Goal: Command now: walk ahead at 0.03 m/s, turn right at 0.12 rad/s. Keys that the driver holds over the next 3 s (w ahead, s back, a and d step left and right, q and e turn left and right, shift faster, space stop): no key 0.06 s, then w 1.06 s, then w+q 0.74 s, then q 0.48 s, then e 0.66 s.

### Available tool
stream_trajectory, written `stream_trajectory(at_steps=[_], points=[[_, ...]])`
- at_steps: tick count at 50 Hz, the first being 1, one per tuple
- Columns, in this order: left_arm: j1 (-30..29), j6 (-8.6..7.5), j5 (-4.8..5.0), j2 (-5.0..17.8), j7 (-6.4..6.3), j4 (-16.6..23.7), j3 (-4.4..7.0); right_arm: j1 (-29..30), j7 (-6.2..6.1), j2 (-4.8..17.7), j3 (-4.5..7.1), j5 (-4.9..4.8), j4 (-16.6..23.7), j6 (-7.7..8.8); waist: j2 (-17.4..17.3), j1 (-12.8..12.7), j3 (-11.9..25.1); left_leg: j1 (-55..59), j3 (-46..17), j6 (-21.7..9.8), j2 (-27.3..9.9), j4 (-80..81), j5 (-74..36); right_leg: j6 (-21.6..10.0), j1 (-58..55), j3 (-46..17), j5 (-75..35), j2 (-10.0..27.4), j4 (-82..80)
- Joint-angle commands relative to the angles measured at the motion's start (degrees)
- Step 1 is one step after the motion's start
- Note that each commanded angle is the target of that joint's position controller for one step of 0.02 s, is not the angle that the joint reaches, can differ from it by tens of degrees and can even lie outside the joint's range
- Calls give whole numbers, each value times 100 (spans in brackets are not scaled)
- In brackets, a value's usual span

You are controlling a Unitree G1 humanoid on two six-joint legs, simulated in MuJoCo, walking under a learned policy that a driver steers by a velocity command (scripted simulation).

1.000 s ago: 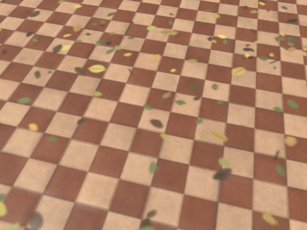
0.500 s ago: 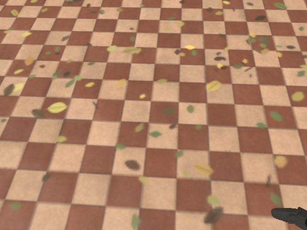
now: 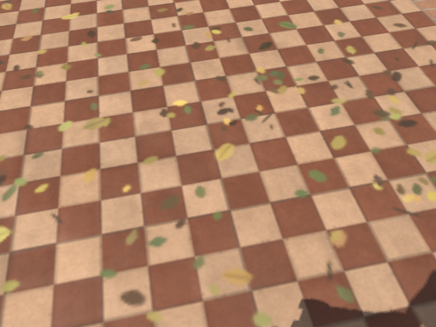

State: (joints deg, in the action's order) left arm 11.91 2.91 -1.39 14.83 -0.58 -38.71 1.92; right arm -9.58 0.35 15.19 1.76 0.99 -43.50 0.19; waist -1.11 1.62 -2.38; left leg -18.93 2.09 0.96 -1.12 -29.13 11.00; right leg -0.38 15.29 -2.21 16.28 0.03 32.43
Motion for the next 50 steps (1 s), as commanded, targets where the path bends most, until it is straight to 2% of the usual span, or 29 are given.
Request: stream_trajectory(at_steps=[1, 3, 5, 7, 8, 11, 13, 16, 17, 18, 19, 20, 21, 23, 27, 31, 34, 37, 39, 40, 41, 42, 43, 44, 45, 46, 47, 48, 50], points=[[-365, -206, -98, 562, 29, 394, 108, 283, -14, 424, 81, 80, 335, 110, 994, 3, 247, 652, -188, 117, -88, 239, 46, -468, 444, -949, 966, 722, -1428], [-239, -295, -51, 584, 36, 322, 95, 114, -32, 578, 116, 59, 223, 94, 925, -3, 123, 714, -289, 77, -184, 336, -165, -311, 457, -833, 658, 617, -1338], [95, -286, 14, 705, 4, 238, 125, 100, -35, 568, 122, -26, 120, 110, 717, -147, 116, 482, -14, 15, 46, 69, 551, -383, 293, -863, 1606, 548, -1405], [354, -256, 100, 1096, -33, 210, 250, 230, -32, 559, 144, -114, 144, 172, 950, -351, -213, -336, 206, -72, 268, -582, 1116, -798, 90, -1572, 2610, 990, -1830], [454, -269, 133, 1166, -59, 184, 278, 334, -10, 580, 161, -165, 195, 227, 1040, -417, -389, -771, 131, -163, 208, -855, 1200, -1009, -76, -1953, 2723, 1262, -2015], [652, -411, 192, 1020, -82, 78, 270, 457, 95, 604, 193, -245, 284, 414, 1102, -489, -476, -1656, -268, -430, -207, -1507, 1624, -1333, -777, -2423, 1899, 1702, -2068], [479, -451, 253, 970, -38, 93, 271, 390, 185, 539, 162, -270, 233, 509, 847, -394, -323, -1323, -186, -522, -227, -948, 1401, -1233, -902, -2012, 1174, 1536, -1947], [97, -417, 262, 914, 26, 140, 269, -654, 224, 580, 226, -188, -277, 527, 630, 169, 214, 1137, 245, -391, 247, -7, -142, -863, 178, -1043, 302, 908, -1312], [35, -441, 215, 684, 34, 166, 200, -1177, 187, 735, 286, -197, -406, 513, 401, 391, 371, 1851, -155, -473, -24, 111, 33, -634, 634, -695, 162, 641, -602], [-5, -517, 157, 245, 41, 399, 79, -1669, 133, 1372, 423, -176, -432, 516, -1037, 455, 507, 2617, -2146, -1061, -1232, 928, 823, -132, 1742, 131, 494, -128, 1306], [-72, -621, 238, 500, -8, 548, 143, -1988, 167, 1554, 461, -132, -439, 529, -1639, 606, 619, 2902, -4123, -1815, -2080, 1746, 1710, 30, 2695, -95, 1717, -372, 2735], [10, -705, 369, 801, -3, 488, 242, -1609, 140, 1238, 352, -129, -349, 559, -960, 404, 232, 2748, -3987, -1808, -2133, 1771, 2204, -69, 3212, -419, 1509, 4, 3410], [-8, -754, 385, 823, 30, 414, 249, -1333, 109, 1017, 288, -125, -249, 566, -656, 296, 1, 2564, -3409, -1612, -1889, 1757, 2173, -172, 3382, -365, 942, 239, 3518], [-112, -793, 255, 735, 60, 339, 270, -1017, 89, 857, 209, -80, -170, 558, -356, 150, -170, 2205, -2524, -1345, -1516, 1879, 1104, -220, 3304, -259, 52, 543, 3164], [-247, -745, 198, 496, 149, 357, 231, -1115, 43, 836, 173, -108, -207, 509, -308, 100, -83, 1926, -1355, -1266, -1106, 2073, -958, 25, 2960, 88, -770, 585, 2389], [-1031, -802, 228, 239, 215, 615, 105, -1287, -44, 943, 181, -129, -309, 439, -311, 300, -226, 1583, -695, -1157, -867, 2203, -1456, 143, 2427, 322, -1804, 418, 768], [-1492, -846, 274, 266, 307, 748, 92, -1563, -63, 1009, 203, -177, -444, 410, -300, 418, -412, 1629, -662, -1184, -1028, 2263, -1288, 89, 2140, 374, -2181, 281, 104], [-1644, -885, 286, 400, 386, 839, 129, -1607, -71, 1048, 248, -225, -541, 355, -335, 275, -440, 2196, -666, -1090, -1298, 1978, -1856, -161, 2142, 272, -1895, 232, -248], [-1286, -884, 256, 607, 381, 760, 218, -1535, -93, 1177, 307, -213, -537, 315, -471, -18, -71, 2521, -596, -974, -1333, 1368, -3458, -371, 1527, 400, -1471, 12, -285], [-718, -865, 245, 777, 342, 615, 311, -1466, -104, 1233, 329, -197, -525, 277, -540, -359, 347, 2546, -485, -901, -1241, 648, -4474, -526, 755, 540, -1355, -166, -312], [204, -834, 243, 994, 273, 351, 427, -1406, -124, 1169, 299, -165, -489, 237, -481, -830, 948, 2093, -299, -732, -993, -487, -4729, -706, -598, 573, -1477, -184, -338], [1247, -782, 170, 1376, 182, 148, 517, -1478, -146, 877, 186, -23, -330, 245, 216, -1124, 1848, 686, -178, -572, -675, -2339, -2775, -1058, -2547, -732, -1440, 965, -23], [1330, -807, 156, 1636, 251, 32, 533, -2377, -67, 66, -41, -84, -305, 358, 1793, -521, 2711, -1397, -569, -271, 494, -4248, 2015, -1985, -4186, -3739, 318, 2231, -831], [1277, -809, 205, 1032, 233, 44, 400, -1785, -15, 772, 113, -241, -328, 482, 1177, -839, 2301, -2036, -1151, -353, 251, -4757, 2119, -1722, -3816, -4100, 1182, 2067, -1486], [820, -813, 218, 893, 208, 36, 332, -1103, 12, 1011, 194, -377, -73, 554, 896, -757, 1290, -2362, -932, -406, -34, -4726, 1595, -1492, -2956, -3176, 914, 1907, -1639], [439, -819, 192, 856, 210, 49, 307, -784, -15, 934, 166, -329, 8, 599, 314, -559, 799, -2171, -766, -401, -316, -4440, 1049, -1392, -2051, -2540, 146, 1709, -1786], [189, -841, 129, 753, 231, 51, 285, -697, -29, 874, 188, -224, 14, 596, 200, -360, 506, -1955, -729, -360, -493, -4141, 726, -1373, -1378, -2053, -537, 1502, -1929], [54, -879, 65, 639, 239, 40, 254, -885, -24, 814, 197, -204, -30, 543, 376, -142, 503, -1590, -793, -335, -652, -3989, 513, -1354, -979, -1729, -877, 1341, -2084], [-1, -959, 132, 594, 255, -63, 253, -1091, -44, 616, 165, -196, -111, 413, 477, 17, 449, -1360, -723, -221, -737, -3693, 416, -1444, -572, -1307, -1130, 1216, -2373]])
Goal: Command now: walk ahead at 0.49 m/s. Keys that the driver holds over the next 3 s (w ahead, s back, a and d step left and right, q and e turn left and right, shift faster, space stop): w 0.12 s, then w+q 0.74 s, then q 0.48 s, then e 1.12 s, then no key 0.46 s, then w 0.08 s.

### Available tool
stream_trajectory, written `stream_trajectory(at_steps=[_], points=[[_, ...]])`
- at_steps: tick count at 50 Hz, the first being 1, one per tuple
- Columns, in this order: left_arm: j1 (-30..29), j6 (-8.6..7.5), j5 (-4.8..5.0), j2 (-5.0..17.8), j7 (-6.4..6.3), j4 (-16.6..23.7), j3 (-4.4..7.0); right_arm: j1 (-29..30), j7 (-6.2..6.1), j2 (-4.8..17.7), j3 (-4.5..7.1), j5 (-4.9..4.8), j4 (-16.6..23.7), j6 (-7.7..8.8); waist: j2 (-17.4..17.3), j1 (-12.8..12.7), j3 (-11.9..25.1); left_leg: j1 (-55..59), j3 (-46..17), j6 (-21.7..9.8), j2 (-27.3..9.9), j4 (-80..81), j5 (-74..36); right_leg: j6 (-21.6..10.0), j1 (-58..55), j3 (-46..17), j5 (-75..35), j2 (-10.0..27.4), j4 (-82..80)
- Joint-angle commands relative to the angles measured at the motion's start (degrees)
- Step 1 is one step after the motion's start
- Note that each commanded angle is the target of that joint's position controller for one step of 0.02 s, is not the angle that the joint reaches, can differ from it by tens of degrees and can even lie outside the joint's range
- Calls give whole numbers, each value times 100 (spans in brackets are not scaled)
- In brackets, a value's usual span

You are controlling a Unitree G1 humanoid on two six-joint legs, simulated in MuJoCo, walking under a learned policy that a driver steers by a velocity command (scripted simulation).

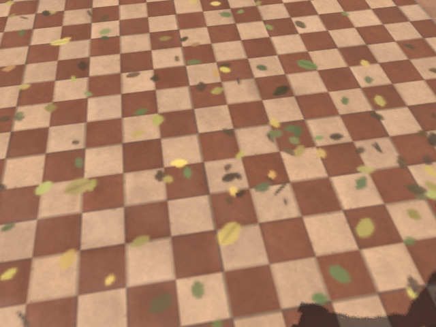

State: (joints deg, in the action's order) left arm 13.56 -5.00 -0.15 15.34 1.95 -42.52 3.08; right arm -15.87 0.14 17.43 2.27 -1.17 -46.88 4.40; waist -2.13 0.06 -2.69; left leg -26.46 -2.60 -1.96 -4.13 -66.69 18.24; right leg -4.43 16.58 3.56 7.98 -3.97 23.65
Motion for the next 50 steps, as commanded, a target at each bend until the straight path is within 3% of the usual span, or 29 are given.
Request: stream_trajectory(at_steps=[1, 4, 8, 13, 16, 17, 18, 19, 20, 21, 22, 23, 24, 25, 27, 29, 34, 36, 39, 41, 42, 43, 44, 45, 46, 47, 48, 49, 50], points=[[-139, -199, 31, 587, -1, 237, 146, -383, -36, 345, 105, 42, 252, -62, 557, 202, 349, -666, -218, 134, -476, 256, -371, -1063, -507, -1701, -401, 1604, -1604], [86, -191, 24, 777, -75, 43, 189, 289, -51, 302, 82, 117, 482, -81, 454, 60, 20, -1158, -155, 318, -536, 1168, -1211, -1062, -450, -1311, -614, 1515, -1803], [341, -121, 56, 944, -144, -125, 205, 1033, 50, 143, 5, 79, 629, 23, 430, -251, -58, -881, 140, 293, -293, 2734, -2503, -770, -626, -634, -793, 1297, -1799], [770, -5, 75, 1038, -165, -466, 239, 1726, 218, 203, -3, -21, 968, 36, 402, -507, -187, -1233, 81, 30, -109, 3388, -2262, -644, -1784, -398, -914, 1761, -1519], [649, 118, 85, 1140, -218, -501, 280, 1622, 319, 330, 52, 10, 1090, 33, 539, -317, -16, -995, 292, -240, 131, 3519, -1422, -436, -2352, -205, -2345, 1910, -888], [547, 160, 76, 1210, -248, -468, 297, 1278, 320, 461, 125, 28, 1042, 19, 640, -114, 262, -454, 488, -349, 337, 3508, -1185, -337, -2404, -82, -3442, 1860, -365], [426, 223, 62, 1207, -289, -416, 286, 523, 300, 667, 263, 35, 863, 5, 590, 307, 714, 566, 678, -501, 597, 3675, -1277, -174, -2211, 184, -4237, 1661, 663], [483, 233, -8, 1083, -358, -293, 219, -420, 235, 1058, 449, 17, 654, -27, 300, 675, 1308, 2182, 82, -751, 327, 3620, -1491, 54, -1203, 372, -3558, 1432, 2125], [1071, 92, -111, 449, -275, -36, -18, -882, 201, 1722, 616, 16, 634, -47, -1049, 419, 2037, 4514, -2830, -1800, -1102, 3850, -518, 491, 1435, 353, -385, 465, 4411], [852, -112, -77, 570, -199, -105, -26, -991, 205, 1278, 483, -21, 666, -37, -943, 556, 2504, 5084, -4481, -2020, -1494, 4797, 6, 480, 2419, -726, 2371, 60, 5190], [325, -245, 153, 955, -117, 67, 76, -799, 191, 980, 384, 35, 688, -27, -668, 633, 1806, 4628, -3709, -1705, -1336, 4917, 25, 346, 2919, -1009, 2034, 412, 5400], [-21, -319, 187, 933, -116, 181, 50, -424, 175, 883, 361, 50, 771, -21, -193, 504, 1218, 3790, -2978, -1543, -1117, 4951, -440, 277, 2893, -907, 1553, 656, 5086], [-172, -338, 65, 910, -156, 202, 65, -101, 168, 766, 328, 62, 847, -30, 173, 309, 801, 2978, -2452, -1448, -912, 5054, -1033, 299, 2677, -847, 1234, 841, 4581], [-133, -292, -14, 933, -186, 211, 108, 112, 154, 636, 280, 114, 932, -23, 62, 94, 650, 2403, -2124, -1390, -742, 5183, -1582, 340, 2263, -874, 1003, 992, 4216], [18, -168, -73, 813, -195, 219, 108, 253, 121, 603, 283, 105, 1016, -25, -107, -96, 580, 1831, -1835, -1458, -545, 5393, -2064, 515, 1898, -818, 832, 1005, 3863], [-108, -79, -88, 693, -223, 290, 84, 144, 49, 727, 327, 67, 988, -9, -111, -107, 457, 1476, -1524, -1482, -433, 5490, -2342, 706, 1905, -718, 501, 949, 3355], [-1238, -122, -43, 449, -185, 589, -11, -296, -95, 864, 386, 5, 831, -79, -228, 296, 250, 1130, -1168, -1078, -46, 5403, -1708, 841, 1446, -659, -1233, 572, 1224], [-1538, -164, 19, 503, -137, 684, 0, -502, -111, 897, 403, -20, 750, -112, -268, 408, 224, 1211, -1388, -1021, -135, 5306, -1438, 818, 1231, -700, -1451, 450, 854], [-1625, -229, 51, 707, -72, 741, 77, -622, -146, 828, 403, -41, 698, -174, -336, 358, 232, 1767, -1895, -930, -342, 4845, -1249, 677, 1136, -908, -1081, 416, 425], [-1355, -277, 63, 830, -64, 690, 145, -535, -160, 833, 425, -17, 724, -220, -499, 175, 271, 1958, -2160, -839, -425, 4486, -1468, 503, 784, -882, -548, 410, 317], [-919, -301, 51, 910, -90, 572, 210, -454, -151, 734, 396, -9, 761, -239, -510, -64, 444, 1897, -2122, -728, -261, 4125, -1693, 360, 161, -768, -524, 396, 83], [-276, -328, -27, 1100, -129, 475, 293, -420, -123, 476, 299, 28, 833, -231, -326, -380, 1022, 1581, -1852, -552, 49, 3150, -1690, 95, -1012, -1044, -448, 813, 147], [443, -304, -107, 1495, -170, 444, 385, -749, -127, 137, 192, 137, 936, -214, 638, -455, 1846, 510, -1233, -226, 677, 1411, -208, -342, -2694, -2228, -771, 1943, 393], [678, -193, -95, 1682, -131, 261, 441, -1384, -137, 90, 143, -41, 1091, -176, 2433, -149, 2252, -1280, -759, 85, 1092, -130, 1908, -1123, -3784, -4680, -181, 2942, -213], [397, -160, -12, 1088, -131, 434, 306, -1174, -173, 719, 276, -71, 928, -209, 1459, -251, 1701, -1665, -968, 209, 639, -749, 1613, -962, -3297, -4430, -32, 2828, -321], [65, -113, -27, 801, -157, 516, 213, -577, -186, 953, 359, -24, 1021, -278, 873, -328, 1089, -1647, -759, 299, 499, -835, 1190, -765, -2546, -3323, -977, 2608, -260], [-205, -73, -71, 678, -150, 542, 154, -339, -199, 927, 387, 40, 1069, -351, 493, -213, 774, -1389, -593, 390, 332, -743, 950, -699, -1850, -2510, -2128, 2355, -253], [-382, -47, -76, 611, -150, 482, 138, -275, -196, 850, 412, 78, 1140, -402, 548, -59, 599, -1188, -536, 430, 173, -509, 808, -675, -1361, -2014, -2782, 2162, -267], [-475, -42, -93, 593, -151, 431, 128, -375, -176, 691, 404, 36, 1138, -468, 739, 63, 527, -873, -422, 444, 64, -289, 720, -605, -978, -1540, -2929, 1944, -404]])
Over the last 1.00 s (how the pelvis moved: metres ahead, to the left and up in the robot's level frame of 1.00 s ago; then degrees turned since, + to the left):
0.41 -0.01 0.00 1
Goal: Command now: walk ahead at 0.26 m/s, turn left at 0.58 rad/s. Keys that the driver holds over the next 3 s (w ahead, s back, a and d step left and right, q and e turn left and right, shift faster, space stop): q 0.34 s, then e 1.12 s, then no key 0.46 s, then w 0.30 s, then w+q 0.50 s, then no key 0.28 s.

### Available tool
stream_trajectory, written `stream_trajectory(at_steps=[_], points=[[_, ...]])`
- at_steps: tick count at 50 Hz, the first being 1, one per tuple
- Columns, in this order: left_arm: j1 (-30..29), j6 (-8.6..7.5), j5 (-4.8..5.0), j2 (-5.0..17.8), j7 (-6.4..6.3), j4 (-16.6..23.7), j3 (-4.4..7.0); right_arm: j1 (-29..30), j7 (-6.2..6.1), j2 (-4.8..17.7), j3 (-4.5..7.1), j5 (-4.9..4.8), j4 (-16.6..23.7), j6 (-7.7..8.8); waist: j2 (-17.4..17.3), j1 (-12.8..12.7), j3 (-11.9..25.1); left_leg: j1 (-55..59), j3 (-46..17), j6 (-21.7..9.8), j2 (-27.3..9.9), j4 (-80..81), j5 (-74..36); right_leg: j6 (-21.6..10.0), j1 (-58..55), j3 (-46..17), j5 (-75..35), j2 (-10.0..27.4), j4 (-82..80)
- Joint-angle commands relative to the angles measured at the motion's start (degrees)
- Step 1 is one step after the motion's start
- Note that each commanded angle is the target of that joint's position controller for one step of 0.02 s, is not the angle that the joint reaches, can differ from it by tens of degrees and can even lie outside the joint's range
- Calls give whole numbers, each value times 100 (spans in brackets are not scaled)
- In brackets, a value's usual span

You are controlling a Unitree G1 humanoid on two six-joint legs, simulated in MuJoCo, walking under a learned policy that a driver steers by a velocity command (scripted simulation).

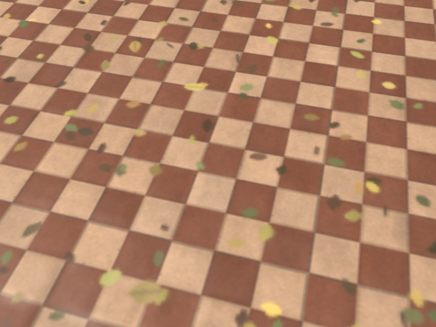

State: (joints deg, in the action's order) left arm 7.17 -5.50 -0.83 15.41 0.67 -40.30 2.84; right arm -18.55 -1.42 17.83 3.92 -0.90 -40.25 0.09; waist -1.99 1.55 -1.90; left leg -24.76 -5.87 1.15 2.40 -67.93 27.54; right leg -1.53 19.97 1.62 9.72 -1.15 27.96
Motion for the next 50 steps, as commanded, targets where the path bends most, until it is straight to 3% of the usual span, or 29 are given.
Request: stream_trajectory(at_steps=[1, 4, 6, 9, 13, 15, 16, 17, 18, 19, 20, 21, 22, 25, 27, 30, 33, 35, 36, 37, 38, 39, 40, 41, 42, 44, 46, 50], points=[[97, 5, -30, 611, -25, 146, 166, -141, -13, 483, 206, -29, 488, -91, 908, -53, 395, -930, 82, 172, -562, 15, -346, -934, -1102, -1025, -3200, 1529, -990], [25, 64, 5, 883, -100, -4, 265, 152, 4, 266, 135, -12, 702, -163, 911, -72, 470, -1027, 236, 263, -642, 793, -863, -1144, -1189, -601, -3531, 1677, -1220], [-65, 150, 53, 958, -153, -50, 291, 293, 66, 247, 116, 7, 756, -157, 792, -110, 634, -818, 321, 237, -685, 1376, -1487, -1132, -1303, -277, -3395, 1683, -1263], [-128, 251, 106, 1035, -179, -139, 304, 656, 181, 260, 118, 14, 882, -146, 753, -217, 588, -426, 513, 116, -653, 2188, -2045, -1006, -1311, 176, -3014, 1624, -1245], [11, 343, 238, 1238, -126, -266, 375, 1032, 308, 404, 194, 12, 1136, -203, 775, -304, 437, -246, 711, -126, -545, 2945, -1662, -863, -1642, 271, -2720, 1797, -835], [-40, 379, 324, 1272, -123, -274, 395, 910, 340, 470, 253, 13, 1175, -223, 768, -162, 463, 115, 855, -328, -393, 3585, -1692, -677, -1740, 376, -2858, 1779, -289], [-12, 390, 345, 1192, -126, -296, 379, 593, 311, 589, 327, 31, 1097, -211, 626, 13, 613, 755, 932, -493, -197, 4131, -2170, -470, -1569, 593, -2941, 1552, 372], [297, 370, 237, 1047, -107, -330, 341, 123, 205, 1055, 488, 51, 1032, -198, -51, 152, 964, 1939, 258, -817, -530, 4412, -4155, -55, -835, 831, -2128, 1124, 1515], [504, 333, -116, 591, -48, -124, 146, 119, 75, 1643, 548, 153, 1170, -189, -1686, -133, 1314, 3426, -1870, -1834, -2157, 4076, -6912, 443, 1200, 922, 2370, 290, 3433], [422, 338, -49, 767, -6, -193, 135, 159, 104, 1185, 377, 213, 1266, -104, -1134, 156, 2197, 3353, -2472, -2505, -2722, 4319, -6226, 505, 1453, -240, 3146, 162, 4349], [121, 406, 160, 1009, 5, -220, 208, 349, 147, 793, 245, 193, 1223, -36, -510, 214, 1856, 3015, -1747, -2236, -2390, 4346, -5872, 479, 1503, -431, 2833, 428, 4489], [72, 455, 211, 870, -20, -249, 172, 618, 152, 510, 143, 136, 1112, 16, -306, 51, 1500, 2697, -1225, -1830, -2010, 4352, -5238, 437, 1533, -462, 2542, 583, 4089], [38, 505, 165, 781, -66, -334, 147, 855, 151, 340, 66, 115, 1059, 26, -134, -43, 1283, 2340, -949, -1573, -1797, 4464, -4702, 469, 1365, -494, 2290, 713, 3582], [442, 644, 137, 577, -97, -566, 71, 1356, 113, 271, 10, 278, 868, 42, -496, -380, 1029, 1157, -132, -1419, -1402, 4739, -4449, 664, -34, -250, 1620, 595, 2397], [376, 678, 137, 579, -116, -578, 36, 1323, 92, 361, 42, 315, 713, 61, -566, -245, 958, 1113, -53, -1454, -1448, 4818, -3878, 675, -327, -180, 1294, 541, 1792], [226, 736, 165, 856, -135, -459, 116, 1345, 10, 660, 136, 248, 567, -11, -617, -146, 737, 1105, -265, -1502, -1707, 4894, -2816, 558, -244, -47, 1176, 451, 1623], [286, 762, 147, 776, -116, -427, 138, 1446, -66, 656, 163, 159, 464, -89, -568, -208, 523, 1083, -243, -1368, -1793, 4794, -2297, 337, -237, 127, 1097, 386, 1313], [481, 757, 90, 711, -75, -464, 142, 1451, -108, 588, 183, 61, 364, -123, -423, -335, 451, 1033, 23, -1053, -1618, 4443, -2103, 83, -506, 139, 455, 325, 527], [507, 747, 49, 920, -75, -416, 192, 1306, -131, 477, 184, 39, 296, -126, 56, -296, 339, 861, 354, -671, -1305, 3894, -1703, -176, -609, -382, -484, 581, -83], [509, 725, 66, 1435, -144, -361, 316, 1209, -136, 196, 140, 174, 412, -109, 1436, -11, 328, 240, 1165, -114, -477, 2673, -1004, -758, -827, -1806, -1542, 1507, -567], [551, 673, -15, 1532, -135, -302, 341, 1870, -176, 178, 119, 173, 598, -99, 1957, -459, 78, -552, 957, 70, 168, 1901, 284, -1572, -794, -2955, -1531, 2130, -1140], [695, 559, -130, 1435, -135, -300, 317, 2061, -180, 319, 184, 131, 623, -100, 1601, -587, 135, -895, 422, 83, 72, 757, 905, -1772, -962, -3064, -1626, 2208, -1233], [524, 472, -77, 1373, -159, -281, 317, 1878, -159, 334, 228, 95, 532, -114, 1216, -410, 248, -1020, 193, 72, -37, 341, 671, -1574, -1130, -2686, -1707, 1976, -1055], [281, 440, 44, 1294, -173, -211, 317, 1690, -160, 330, 252, 95, 418, -135, 931, -273, 274, -1111, 144, 114, -109, 326, 359, -1313, -1250, -2312, -1883, 1723, -892], [136, 448, 143, 1202, -208, -166, 303, 1629, -173, 380, 273, 131, 382, -132, 819, -215, 350, -1111, 97, 162, -185, 502, 77, -1163, -1376, -2162, -2023, 1618, -804], [196, 535, 191, 1095, -263, -172, 293, 1639, -161, 197, 226, 109, 366, -79, 833, -219, 557, -847, 225, 274, -115, 1023, -241, -1055, -1519, -1952, -2318, 1368, -681], [337, 616, 188, 1154, -307, -174, 343, 1707, -125, 93, 177, 55, 365, -24, 910, -321, 705, -622, 241, 322, -71, 1779, -427, -1026, -1721, -1952, -2236, 1273, -579], [228, 728, 189, 1303, -286, -68, 420, 1569, -27, 226, 185, -12, 290, 28, 1194, -372, 718, 256, 277, 305, 72, 2916, -556, -1070, -1291, -2316, -1797, 1228, -601]])
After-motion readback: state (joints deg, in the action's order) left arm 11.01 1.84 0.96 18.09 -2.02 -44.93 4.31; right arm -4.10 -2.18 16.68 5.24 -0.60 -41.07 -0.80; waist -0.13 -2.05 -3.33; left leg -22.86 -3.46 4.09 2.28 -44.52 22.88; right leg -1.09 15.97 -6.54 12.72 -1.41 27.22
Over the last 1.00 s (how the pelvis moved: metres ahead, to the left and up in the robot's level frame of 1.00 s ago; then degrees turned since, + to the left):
0.58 0.08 0.00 26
